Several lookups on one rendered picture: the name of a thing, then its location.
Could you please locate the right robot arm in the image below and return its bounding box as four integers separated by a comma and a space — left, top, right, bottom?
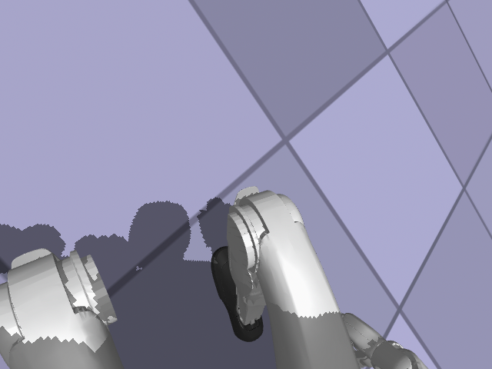
371, 341, 428, 369

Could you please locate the right robot hand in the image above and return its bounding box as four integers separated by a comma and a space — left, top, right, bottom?
341, 313, 386, 369

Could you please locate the right robot foot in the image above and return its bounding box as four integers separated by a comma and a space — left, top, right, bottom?
211, 246, 263, 342

